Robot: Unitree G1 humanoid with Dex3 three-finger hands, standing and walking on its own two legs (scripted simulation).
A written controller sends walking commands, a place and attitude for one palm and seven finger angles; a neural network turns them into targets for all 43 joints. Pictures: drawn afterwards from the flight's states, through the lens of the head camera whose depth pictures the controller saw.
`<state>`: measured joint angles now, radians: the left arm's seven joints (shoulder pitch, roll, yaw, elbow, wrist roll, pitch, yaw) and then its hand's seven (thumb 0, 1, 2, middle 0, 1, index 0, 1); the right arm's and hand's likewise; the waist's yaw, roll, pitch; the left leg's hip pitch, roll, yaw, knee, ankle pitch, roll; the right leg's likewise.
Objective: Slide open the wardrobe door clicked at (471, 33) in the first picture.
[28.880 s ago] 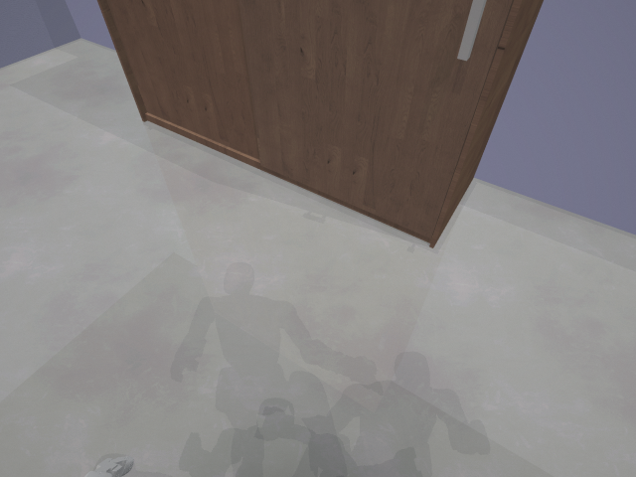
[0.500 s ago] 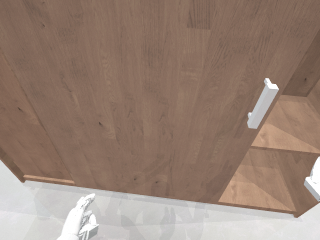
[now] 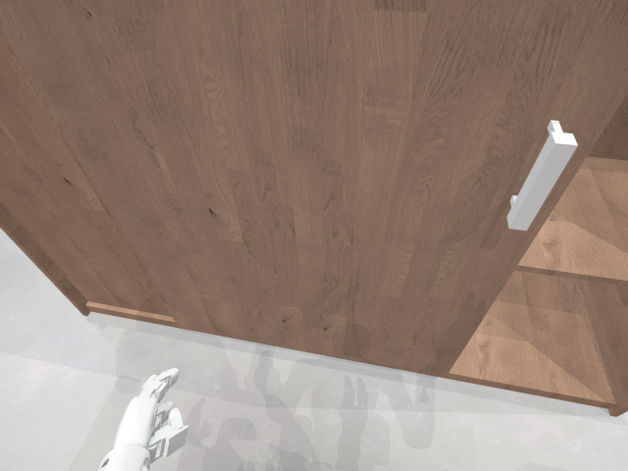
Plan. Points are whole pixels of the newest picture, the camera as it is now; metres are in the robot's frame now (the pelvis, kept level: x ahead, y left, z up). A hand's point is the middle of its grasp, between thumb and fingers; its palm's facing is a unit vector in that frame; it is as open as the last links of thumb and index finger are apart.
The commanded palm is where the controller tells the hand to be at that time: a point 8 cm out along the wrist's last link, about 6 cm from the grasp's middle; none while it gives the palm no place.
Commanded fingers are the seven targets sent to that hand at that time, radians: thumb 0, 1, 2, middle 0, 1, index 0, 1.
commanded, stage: step back with the hand held close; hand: right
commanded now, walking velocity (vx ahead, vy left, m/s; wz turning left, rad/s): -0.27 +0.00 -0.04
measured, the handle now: (535, 176) +0.50 -0.30 +0.11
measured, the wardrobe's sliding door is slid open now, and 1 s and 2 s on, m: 0.49 0.49 0.49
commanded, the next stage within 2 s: stop stepping back and stand still in 0.86 s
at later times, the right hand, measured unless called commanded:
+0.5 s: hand out of the picture +0.12 -0.32 +0.18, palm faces +0.46 +0.80 -0.39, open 7.4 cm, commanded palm +0.06 -0.34 +0.18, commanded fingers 0.00 -0.90 -0.90 0.20 0.30 0.20 0.30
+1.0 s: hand out of the picture -0.01 -0.36 +0.20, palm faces +0.36 +0.81 -0.47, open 7.4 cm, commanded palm -0.04 -0.40 +0.18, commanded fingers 0.00 -0.90 -0.90 0.20 0.30 0.20 0.30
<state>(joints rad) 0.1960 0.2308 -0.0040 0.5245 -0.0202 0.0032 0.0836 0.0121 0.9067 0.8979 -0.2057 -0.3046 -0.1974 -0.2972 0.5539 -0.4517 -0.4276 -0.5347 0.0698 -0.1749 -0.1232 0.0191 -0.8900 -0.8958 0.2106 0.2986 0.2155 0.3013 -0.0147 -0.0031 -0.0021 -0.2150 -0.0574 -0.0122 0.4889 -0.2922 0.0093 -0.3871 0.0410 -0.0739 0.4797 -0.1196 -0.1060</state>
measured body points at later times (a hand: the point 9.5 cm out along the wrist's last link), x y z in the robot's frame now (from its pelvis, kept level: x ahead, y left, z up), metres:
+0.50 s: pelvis -0.07 -0.04 +0.00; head -0.06 -0.08 +0.45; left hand +0.12 +0.18 -0.05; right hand +0.09 -0.36 +0.20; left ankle -0.13 +0.09 -0.70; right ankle +0.09 -0.06 -0.73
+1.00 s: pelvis -0.20 -0.11 -0.01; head -0.20 -0.16 +0.44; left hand -0.05 +0.12 -0.07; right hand -0.03 -0.40 +0.22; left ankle -0.26 -0.01 -0.74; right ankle -0.03 -0.15 -0.71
